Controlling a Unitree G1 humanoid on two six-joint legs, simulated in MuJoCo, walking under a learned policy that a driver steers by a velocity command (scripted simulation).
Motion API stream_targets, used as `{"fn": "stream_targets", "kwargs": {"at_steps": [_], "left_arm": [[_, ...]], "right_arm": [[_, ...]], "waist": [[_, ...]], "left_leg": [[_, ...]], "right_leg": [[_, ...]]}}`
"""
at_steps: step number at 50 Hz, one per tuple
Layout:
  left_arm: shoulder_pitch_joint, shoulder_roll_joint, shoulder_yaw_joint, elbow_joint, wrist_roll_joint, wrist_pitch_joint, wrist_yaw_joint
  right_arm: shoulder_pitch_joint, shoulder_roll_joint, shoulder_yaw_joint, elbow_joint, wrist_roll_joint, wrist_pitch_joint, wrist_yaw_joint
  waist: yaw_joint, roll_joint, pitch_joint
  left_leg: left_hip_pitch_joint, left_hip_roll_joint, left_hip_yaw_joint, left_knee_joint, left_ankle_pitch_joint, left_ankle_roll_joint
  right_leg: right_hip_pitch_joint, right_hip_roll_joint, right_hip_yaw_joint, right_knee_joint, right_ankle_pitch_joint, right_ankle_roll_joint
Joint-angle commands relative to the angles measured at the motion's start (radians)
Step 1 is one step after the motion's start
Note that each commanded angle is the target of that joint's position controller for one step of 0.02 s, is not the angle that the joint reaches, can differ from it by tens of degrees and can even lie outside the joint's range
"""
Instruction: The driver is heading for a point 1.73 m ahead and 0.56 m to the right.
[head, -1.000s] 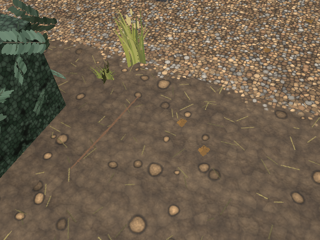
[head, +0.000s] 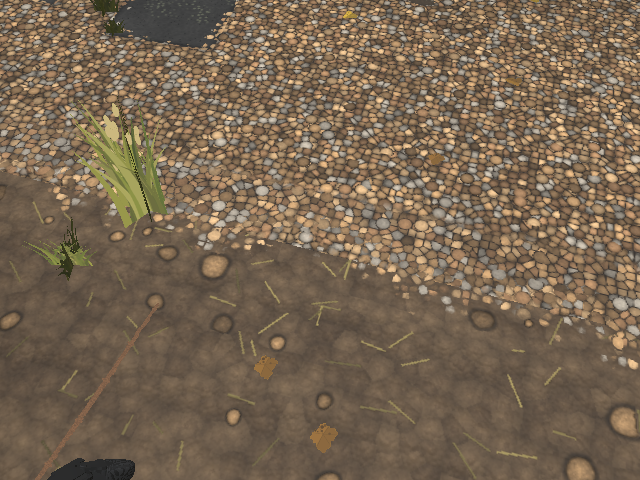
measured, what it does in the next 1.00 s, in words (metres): steps on the spot, turning right: right foot, then left foot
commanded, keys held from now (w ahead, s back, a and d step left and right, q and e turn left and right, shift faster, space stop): e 1.00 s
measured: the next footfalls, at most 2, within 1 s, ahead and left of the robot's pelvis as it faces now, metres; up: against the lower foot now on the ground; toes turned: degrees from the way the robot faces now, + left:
right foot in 0.06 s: +0.16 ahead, -0.13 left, +0.00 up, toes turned +4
left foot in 0.44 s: +0.12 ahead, +0.12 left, +0.00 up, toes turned -15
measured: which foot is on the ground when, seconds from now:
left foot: down 0.00-0.08, up 0.10-0.42, down 0.44-0.92, up 0.94-1.00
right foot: up 0.00-0.04, down 0.06-0.44, up 0.46-0.90, down 0.92-1.00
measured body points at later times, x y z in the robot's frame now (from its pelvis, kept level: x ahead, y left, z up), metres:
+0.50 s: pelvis +0.06 +0.02 -0.01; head +0.09 +0.03 +0.44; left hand +0.25 +0.28 -0.11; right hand +0.12 -0.29 -0.11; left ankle +0.08 +0.13 -0.74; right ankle +0.10 -0.12 -0.72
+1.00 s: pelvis +0.04 -0.01 -0.01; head +0.06 -0.05 +0.44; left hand +0.33 +0.14 -0.08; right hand +0.00 -0.34 -0.12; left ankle +0.08 +0.13 -0.70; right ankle +0.00 -0.10 -0.74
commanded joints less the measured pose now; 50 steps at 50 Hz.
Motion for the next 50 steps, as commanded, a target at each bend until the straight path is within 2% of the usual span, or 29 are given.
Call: {"fn": "stream_targets", "kwargs": {"at_steps": [1,2,3,4,5,6,7,9,10,13,16,19,21,22,23,24,25,26,28,29,32,37,43,45,46,47,48,49,50], "left_arm": [[0.042,0.081,0.028,-0.047,0.001,-0.023,-0.016],[0.06,0.078,0.029,-0.04,0.003,-0.031,-0.019],[0.05,0.108,0.033,-0.048,0.014,-0.038,-0.016],[0.052,0.178,0.044,-0.068,0.024,-0.038,-0.01],[0.064,0.136,0.035,-0.057,0.028,-0.025,-0.009],[0.079,0.094,0.027,-0.052,0.008,-0.011,-0.013],[0.095,0.1,0.026,-0.043,-0.004,-0.002,-0.019],[0.123,0.181,0.052,-0.04,-0.01,0.005,-0.024],[0.109,0.214,0.064,-0.046,-0.012,0.006,-0.02],[0.056,0.18,0.066,-0.064,-0.016,0.027,-0.003],[0.059,0.169,0.073,-0.072,-0.015,0.051,0.012],[0.064,0.179,0.082,-0.08,-0.019,0.068,0.019],[0.043,0.181,0.084,-0.088,-0.031,0.08,0.025],[0.065,0.164,0.079,-0.084,-0.036,0.082,0.028],[0.111,0.11,0.064,-0.082,-0.024,0.082,0.025],[0.093,0.121,0.074,-0.117,-0.025,0.068,0.025],[0.12,0.195,0.096,-0.097,-0.015,0.06,0.025],[0.154,0.215,0.107,-0.065,-0.022,0.066,0.024],[0.205,0.176,0.101,-0.025,-0.016,0.087,0.032],[0.2,0.161,0.096,-0.029,-0.018,0.09,0.03],[0.119,0.14,0.082,-0.076,-0.036,0.087,0.024],[0.063,0.106,0.057,-0.129,-0.027,0.087,-0.001],[0.071,0.115,0.059,-0.154,-0.031,0.102,-0.026],[0.127,0.119,0.069,-0.138,-0.03,0.106,-0.033],[0.168,0.158,0.085,-0.126,-0.026,0.106,-0.025],[0.215,0.265,0.114,-0.134,-0.027,0.103,-0.009],[0.194,0.325,0.116,-0.16,0.002,0.082,-0.012],[0.2,0.261,0.102,-0.153,0.01,0.058,-0.023],[0.153,0.236,0.089,-0.141,0.006,0.043,-0.023]], "right_arm": [[-0.019,-0.098,-0.009,-0.051,-0.014,-0.005,-0.008],[-0.034,-0.084,0.001,-0.049,-0.019,-0.009,-0.006],[0.009,-0.067,0.009,-0.038,-0.033,-0.019,-0.003],[0.092,-0.058,0.015,-0.036,-0.063,-0.034,0.001],[0.156,-0.051,0.019,-0.014,-0.053,-0.036,-0.001],[0.107,-0.093,0.012,-0.023,-0.048,-0.026,-0.006],[0.036,-0.116,0.001,-0.043,-0.038,-0.012,-0.011],[-0.038,-0.131,-0.012,-0.066,-0.028,0.022,-0.019],[-0.039,-0.134,-0.017,-0.066,-0.026,0.033,-0.021],[-0.035,-0.088,-0.012,-0.056,-0.015,0.035,-0.025],[-0.05,-0.059,-0.007,-0.06,-0.013,0.023,-0.02],[-0.052,-0.068,-0.01,-0.068,-0.011,0.008,-0.005],[-0.001,-0.077,-0.018,-0.054,-0.012,-0.001,0.007],[0.022,-0.106,-0.03,-0.048,-0.019,-0.002,0.006],[0.043,-0.186,-0.048,-0.059,-0.038,0.003,-0.001],[-0.015,-0.246,-0.059,-0.072,-0.078,0.007,0.004],[-0.092,-0.194,-0.043,-0.11,-0.086,-0.003,0.001],[-0.157,-0.138,-0.028,-0.124,-0.069,-0.008,-0.005],[-0.188,-0.101,-0.015,-0.133,-0.035,-0.012,-0.013],[-0.171,-0.094,-0.009,-0.132,-0.033,-0.01,-0.018],[-0.095,-0.1,-0.01,-0.12,-0.041,0.006,-0.03],[-0.064,-0.161,-0.036,-0.114,-0.036,0.022,-0.025],[-0.093,-0.201,-0.058,-0.113,-0.008,0.021,0.004],[-0.117,-0.192,-0.058,-0.109,0.013,0.017,0.006],[-0.062,-0.155,-0.049,-0.086,0.01,0.011,0.009],[-0.052,-0.093,-0.029,-0.107,-0.037,0.009,0.012],[-0.114,-0.081,-0.022,-0.161,-0.057,0.006,0.005],[-0.169,-0.134,-0.039,-0.163,-0.042,0.011,-0.002],[-0.17,-0.142,-0.045,-0.163,-0.022,0.015,-0.004]], "waist": [[0.037,0.142,-0.16],[0.059,0.139,-0.15],[0.046,0.105,-0.149],[-0.005,-0.02,-0.212],[-0.011,-0.128,-0.267],[0.018,-0.146,-0.251],[0.042,-0.146,-0.213],[0.074,-0.124,-0.157],[0.065,-0.097,-0.145],[0.041,-0.094,-0.138],[0.048,-0.132,-0.177],[0.056,-0.155,-0.187],[0.022,-0.151,-0.176],[0.017,-0.119,-0.166],[0.036,0.068,-0.16],[0.054,0.313,-0.083],[0.073,0.232,-0.055],[0.1,0.169,-0.04],[0.098,0.147,-0.033],[0.088,0.145,-0.033],[0.033,0.166,-0.036],[-0.003,0.183,-0.069],[0.018,0.197,-0.093],[0.066,0.177,-0.106],[0.075,0.103,-0.13],[0.071,-0.146,-0.16],[0.082,-0.269,-0.17],[0.134,-0.135,-0.196],[0.098,-0.121,-0.146]], "left_leg": [[0.049,0.259,-0.141,0.025,0.489,0.118],[0.039,0.245,-0.131,0.056,0.451,0.098],[0.019,0.203,-0.112,0.093,0.392,0.058],[-0.044,0.133,-0.062,0.183,0.173,0.015],[-0.108,0.088,0.002,0.269,-0.119,-0.044],[-0.13,0.087,0.037,0.31,-0.25,-0.081],[-0.18,0.079,0.043,0.359,-0.317,-0.095],[-0.291,0.063,0.029,0.533,-0.406,-0.117],[-0.302,0.066,0.021,0.599,-0.382,-0.123],[-0.252,0.066,0.045,0.528,-0.285,-0.133],[-0.174,0.048,0.059,0.4,-0.204,-0.137],[-0.111,0.042,0.058,0.252,-0.133,-0.122],[-0.005,0.041,0.084,0.063,-0.005,-0.092],[0.077,0.088,0.064,-0.016,0.043,-0.063],[0.165,0.313,-0.15,-0.103,-0.012,0.019],[0.017,0.488,-0.4,-0.18,0.023,0.164],[-0.033,0.5,-0.374,-0.177,0.049,0.203],[-0.043,0.437,-0.26,-0.153,0.075,0.161],[0.012,0.361,-0.126,-0.121,0.135,0.118],[0.018,0.348,-0.079,-0.115,0.21,0.128],[0.129,0.345,-0.009,-0.109,0.276,0.156],[0.2,0.401,0.035,-0.096,0.367,0.183],[0.15,0.432,0.108,-0.036,0.459,0.16],[0.105,0.411,0.159,0.055,0.408,0.099],[0.019,0.366,0.218,0.16,0.298,0.029],[-0.236,0.262,0.304,0.437,-0.069,-0.071],[-0.448,0.124,0.225,0.66,-0.457,-0.132],[-0.455,0.141,0.103,0.784,-0.442,-0.133],[-0.458,0.158,0.08,0.798,-0.352,-0.118]], "right_leg": [[0.206,0.006,-0.037,-0.106,0.061,-0.036],[0.276,0.004,-0.046,-0.209,0.143,-0.065],[0.36,-0.044,0.008,-0.263,0.343,-0.105],[0.505,-0.172,0.137,-0.181,0.723,-0.184],[0.572,-0.268,0.244,-0.15,0.795,-0.32],[0.527,-0.293,0.342,-0.192,0.668,-0.37],[0.509,-0.282,0.392,-0.227,0.529,-0.372],[0.491,-0.288,0.455,-0.282,0.351,-0.366],[0.458,-0.274,0.438,-0.293,0.308,-0.35],[0.366,-0.178,0.322,-0.309,0.229,-0.285],[0.343,-0.136,0.301,-0.309,0.199,-0.275],[0.337,-0.135,0.352,-0.309,0.119,-0.267],[0.279,-0.107,0.356,-0.285,0.028,-0.228],[0.206,-0.066,0.331,-0.249,-0.085,-0.183],[0.063,0.033,0.218,-0.043,-0.335,-0.118],[-0.064,0.154,0.069,0.181,-0.491,-0.073],[-0.049,0.077,0.095,0.368,-0.456,-0.052],[-0.043,0.073,0.085,0.438,-0.388,-0.045],[-0.074,0.063,0.065,0.548,-0.292,-0.01],[-0.073,0.059,0.045,0.593,-0.274,0.005],[-0.122,0.025,-0.006,0.511,-0.233,0.038],[-0.04,-0.04,-0.068,0.29,-0.271,0.049],[0.159,-0.03,-0.153,0.031,-0.247,-0.021],[0.292,-0.004,-0.179,-0.179,-0.088,-0.077],[0.432,0.0,-0.134,-0.271,0.058,-0.115],[0.634,-0.205,0.152,-0.281,0.417,-0.197],[0.605,-0.414,0.422,-0.266,0.575,-0.415],[0.563,-0.383,0.37,-0.295,0.472,-0.441],[0.513,-0.317,0.277,-0.303,0.381,-0.382]]}}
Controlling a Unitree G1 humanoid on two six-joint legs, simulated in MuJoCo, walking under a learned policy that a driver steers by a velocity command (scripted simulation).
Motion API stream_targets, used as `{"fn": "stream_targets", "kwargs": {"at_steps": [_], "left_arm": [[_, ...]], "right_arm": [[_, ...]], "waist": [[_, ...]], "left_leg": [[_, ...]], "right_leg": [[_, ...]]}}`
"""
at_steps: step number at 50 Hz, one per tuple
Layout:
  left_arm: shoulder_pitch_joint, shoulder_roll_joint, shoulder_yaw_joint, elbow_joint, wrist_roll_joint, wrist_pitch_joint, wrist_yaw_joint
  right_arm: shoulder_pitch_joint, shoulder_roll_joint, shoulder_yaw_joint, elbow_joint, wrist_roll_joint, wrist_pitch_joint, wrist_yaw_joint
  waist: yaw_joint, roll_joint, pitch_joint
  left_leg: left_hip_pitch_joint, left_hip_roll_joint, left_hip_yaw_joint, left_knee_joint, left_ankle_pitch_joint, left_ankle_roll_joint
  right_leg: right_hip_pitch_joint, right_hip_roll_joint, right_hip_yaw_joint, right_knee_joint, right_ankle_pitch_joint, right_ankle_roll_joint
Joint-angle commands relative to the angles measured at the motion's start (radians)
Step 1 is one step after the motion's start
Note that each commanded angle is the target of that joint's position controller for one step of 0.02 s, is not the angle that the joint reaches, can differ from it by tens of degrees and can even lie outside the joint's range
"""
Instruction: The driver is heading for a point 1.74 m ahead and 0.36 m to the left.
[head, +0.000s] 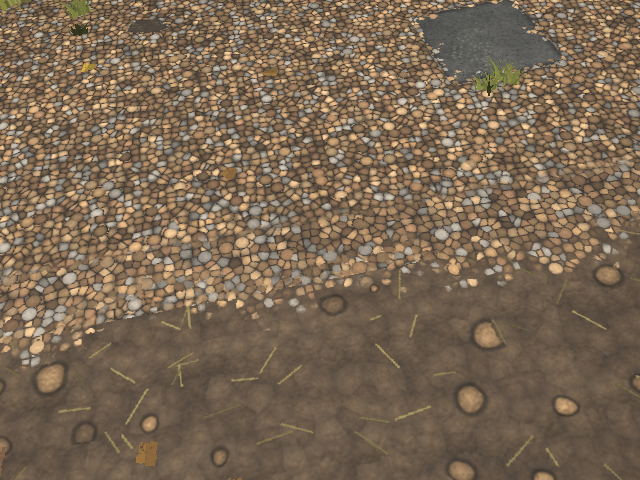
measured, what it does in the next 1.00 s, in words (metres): walks ahead, turning left: left foot, then left foot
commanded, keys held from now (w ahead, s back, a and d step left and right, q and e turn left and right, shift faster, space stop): e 0.02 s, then no key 0.18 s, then q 0.14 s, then w+q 0.66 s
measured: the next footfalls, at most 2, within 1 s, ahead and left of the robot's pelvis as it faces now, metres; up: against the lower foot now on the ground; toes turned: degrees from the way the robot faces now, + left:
left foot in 0.34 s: +0.07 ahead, +0.14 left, +0.00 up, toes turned -4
left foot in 0.94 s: +0.33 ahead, +0.21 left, +0.00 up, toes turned +17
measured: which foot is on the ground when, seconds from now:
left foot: up 0.00-0.32, down 0.34-0.54, up 0.56-0.92, down 0.94-1.00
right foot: down 0.00-0.96, up 0.98-1.00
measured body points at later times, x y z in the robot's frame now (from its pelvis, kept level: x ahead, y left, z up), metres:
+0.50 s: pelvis +0.03 +0.00 +0.00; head +0.03 +0.01 +0.45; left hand +0.19 +0.26 -0.10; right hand +0.12 -0.28 -0.11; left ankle +0.03 +0.14 -0.73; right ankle +0.01 -0.10 -0.73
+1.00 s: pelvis +0.21 +0.10 -0.02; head +0.26 +0.12 +0.42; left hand +0.14 +0.39 -0.14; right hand +0.51 -0.07 -0.09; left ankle +0.29 +0.20 -0.73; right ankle +0.05 -0.10 -0.66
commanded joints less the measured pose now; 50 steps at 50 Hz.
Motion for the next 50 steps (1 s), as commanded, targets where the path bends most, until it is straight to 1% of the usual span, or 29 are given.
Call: {"fn": "stream_targets", "kwargs": {"at_steps": [1,2,5,9,15,17,18,19,20,21,23,24,26,27,28,29,30,31,34,37,40,42,44,45,46,47,48,49,50], "left_arm": [[0.025,0.186,0.056,-0.049,-0.001,-0.045,0.006],[-0.018,0.161,0.044,-0.053,-0.013,-0.043,0.011],[-0.036,0.134,0.025,-0.049,0.002,-0.041,0.023],[-0.02,0.133,0.02,-0.021,0.006,-0.038,0.029],[-0.045,0.075,-0.013,0.039,0.02,-0.045,0.009],[-0.013,0.075,-0.015,0.069,0.016,-0.055,0.008],[0.019,0.076,-0.015,0.072,0.033,-0.06,0.011],[0.049,0.079,-0.011,0.064,0.041,-0.064,0.014],[-0.015,0.084,-0.009,0.054,0.035,-0.064,0.022],[-0.046,0.082,-0.003,0.046,0.018,-0.066,0.026],[-0.044,0.04,-0.004,0.036,-0.007,-0.081,0.02],[-0.03,0.037,0.0,0.038,-0.013,-0.095,0.013],[0.044,0.032,0.009,0.065,-0.014,-0.124,0.0],[0.104,0.075,0.025,0.085,-0.005,-0.132,0.0],[0.198,0.126,0.043,0.112,0.004,-0.136,0.001],[0.229,0.173,0.057,0.127,0.007,-0.138,-0.007],[0.22,0.129,0.045,0.128,0.007,-0.144,-0.003],[0.202,0.093,0.035,0.128,-0.002,-0.148,0.003],[0.166,0.074,0.028,0.133,0.002,-0.142,0.013],[0.168,0.097,0.03,0.15,0.003,-0.136,0.018],[0.188,0.142,0.036,0.177,-0.007,-0.129,0.021],[0.207,0.171,0.042,0.194,-0.018,-0.126,0.018],[0.202,0.195,0.048,0.203,-0.025,-0.121,0.018],[0.198,0.211,0.053,0.204,-0.029,-0.116,0.022],[0.186,0.217,0.053,0.201,-0.033,-0.111,0.025],[0.196,0.196,0.043,0.19,-0.029,-0.115,0.029],[0.24,0.078,0.009,0.151,0.015,-0.122,0.025],[0.262,0.049,-0.015,0.1,0.007,-0.154,0.016],[0.123,0.155,0.013,0.077,-0.032,-0.171,0.009]], "right_arm": [[-0.044,-0.1,-0.028,-0.088,0.005,-0.012,-0.014],[-0.024,-0.113,-0.032,-0.078,-0.004,-0.007,-0.019],[0.028,-0.089,-0.027,-0.053,0.002,-0.007,-0.012],[-0.009,-0.051,-0.007,-0.067,0.005,-0.007,-0.01],[0.02,-0.029,0.011,-0.055,0.011,-0.014,0.008],[0.027,-0.055,0.011,-0.063,-0.003,-0.022,0.009],[0.034,-0.102,0.007,-0.078,-0.007,-0.023,0.003],[0.023,-0.153,-0.006,-0.068,0.014,-0.02,0.0],[0.05,-0.137,-0.012,-0.064,0.028,-0.019,0.003],[0.083,-0.111,-0.004,-0.057,0.021,-0.023,0.004],[0.104,-0.115,-0.003,-0.054,0.016,-0.034,0.002],[0.091,-0.115,-0.005,-0.061,0.021,-0.037,-0.003],[0.02,-0.093,0.0,-0.098,0.032,-0.03,-0.009],[-0.03,-0.051,0.011,-0.134,0.033,-0.031,-0.011],[-0.066,0.007,0.026,-0.173,0.036,-0.039,-0.013],[-0.084,-0.013,0.023,-0.21,0.041,-0.048,-0.012],[-0.056,-0.05,0.008,-0.206,0.047,-0.055,-0.01],[-0.014,-0.047,0.005,-0.186,0.05,-0.058,-0.002],[-0.022,-0.023,0.009,-0.178,0.042,-0.064,0.027],[-0.082,0.019,0.029,-0.209,0.034,-0.065,0.052],[-0.162,0.048,0.047,-0.245,0.035,-0.071,0.073],[-0.185,0.027,0.042,-0.26,0.037,-0.069,0.082],[-0.162,-0.013,0.023,-0.267,0.034,-0.064,0.085],[-0.104,-0.043,0.007,-0.258,0.03,-0.059,0.083],[0.031,-0.083,-0.019,-0.224,0.031,-0.052,0.077],[0.196,-0.137,-0.052,-0.183,0.034,-0.038,0.059],[0.281,-0.222,-0.07,-0.162,0.043,-0.026,0.035],[0.255,-0.264,-0.063,-0.207,0.031,-0.046,0.042],[0.23,-0.175,-0.04,-0.201,0.024,-0.063,0.053]], "waist": [[0.038,-0.146,-0.137],[0.02,-0.154,-0.127],[0.003,-0.169,-0.168],[0.033,-0.18,-0.149],[0.031,-0.174,-0.113],[0.014,-0.116,-0.093],[0.044,-0.041,-0.123],[0.09,0.068,-0.12],[0.043,0.1,-0.097],[0.026,0.121,-0.054],[0.032,0.217,0.023],[0.044,0.226,0.027],[0.098,0.177,-0.01],[0.126,0.078,-0.031],[0.15,-0.095,-0.054],[0.149,-0.201,-0.005],[0.119,-0.153,0.03],[0.094,-0.116,0.036],[0.087,-0.114,0.022],[0.105,-0.115,0.013],[0.129,-0.121,0.029],[0.125,-0.131,0.032],[0.081,-0.149,-0.002],[0.037,-0.163,-0.051],[-0.05,-0.151,-0.129],[-0.131,-0.122,-0.208],[-0.105,0.112,-0.286],[-0.054,0.206,-0.493],[-0.108,0.064,-0.391]], "left_leg": [[-0.263,-0.02,-0.118,0.237,0.018,-0.006],[-0.251,-0.02,-0.116,0.218,0.077,-0.013],[-0.155,-0.044,-0.093,0.205,0.174,-0.038],[-0.104,-0.034,-0.095,-0.012,0.19,-0.045],[0.144,-0.031,-0.064,-0.341,0.239,-0.012],[0.234,-0.026,-0.088,-0.51,0.459,0.02],[0.267,0.038,-0.163,-0.488,0.614,0.049],[0.222,0.048,-0.198,-0.463,0.452,0.111],[0.131,0.043,-0.251,-0.522,0.134,0.164],[0.083,0.074,-0.338,-0.6,-0.107,0.195],[0.045,0.136,-0.51,-0.707,-0.265,0.245],[0.045,0.142,-0.532,-0.706,-0.244,0.249],[-0.031,0.077,-0.468,-0.647,-0.158,0.2],[-0.137,0.009,-0.375,-0.518,-0.079,0.145],[-0.287,-0.1,-0.215,-0.259,0.007,0.084],[-0.436,-0.096,-0.177,-0.056,-0.021,0.073],[-0.506,-0.05,-0.223,0.094,-0.012,0.08],[-0.541,-0.029,-0.24,0.156,0.055,0.086],[-0.528,0.013,-0.195,0.167,0.224,0.074],[-0.43,0.015,-0.104,0.036,0.34,0.034],[-0.312,0.001,-0.038,-0.156,0.423,0.04],[-0.246,-0.02,0.001,-0.223,0.416,0.067],[-0.151,-0.067,0.033,-0.265,0.382,0.115],[-0.057,-0.106,0.057,-0.275,0.356,0.144],[0.132,-0.148,0.072,-0.316,0.382,0.181],[0.394,-0.162,0.033,-0.327,0.391,0.218],[0.7,0.053,-0.327,-0.357,0.317,0.305],[0.827,0.267,-0.93,-0.573,0.046,0.475],[0.752,0.244,-0.867,-0.662,-0.021,0.411]], "right_leg": [[0.23,-0.272,0.328,-0.215,0.442,-0.211],[0.209,-0.252,0.297,-0.214,0.455,-0.188],[0.17,-0.214,0.238,-0.217,0.507,-0.192],[0.178,-0.206,0.251,-0.215,0.399,-0.19],[0.064,-0.202,0.246,-0.209,0.186,-0.171],[0.039,-0.155,0.219,-0.173,0.13,-0.101],[0.03,-0.098,0.175,-0.122,-0.009,-0.05],[0.009,-0.008,0.084,-0.103,-0.14,-0.01],[0.029,0.032,0.014,-0.026,-0.213,0.017],[-0.003,0.038,-0.013,0.043,-0.239,0.021],[-0.047,0.052,-0.015,0.098,-0.208,0.012],[-0.036,0.036,0.009,0.068,-0.182,-0.003],[0.147,0.002,0.039,-0.096,-0.114,-0.034],[0.269,-0.074,0.129,-0.16,-0.15,-0.054],[0.401,-0.203,0.336,-0.278,-0.314,-0.107],[0.419,-0.387,0.587,-0.383,-0.375,-0.202],[0.405,-0.429,0.611,-0.378,-0.319,-0.242],[0.428,-0.403,0.532,-0.374,-0.253,-0.226],[0.421,-0.307,0.245,-0.39,0.074,-0.147],[0.343,-0.25,0.052,-0.395,0.254,-0.127],[0.285,-0.241,-0.044,-0.395,0.285,-0.111],[0.29,-0.264,-0.077,-0.382,0.348,-0.099],[0.324,-0.282,-0.123,-0.295,0.647,-0.077],[0.335,-0.282,-0.152,-0.192,0.835,-0.063],[0.294,-0.265,-0.186,-0.015,0.94,-0.04],[0.141,-0.234,-0.199,0.211,0.859,-0.007],[-0.202,-0.135,-0.192,0.578,0.069,0.045],[-0.406,0.016,0.04,0.833,-0.334,0.067],[-0.504,-0.036,0.129,0.868,-0.238,0.056]]}}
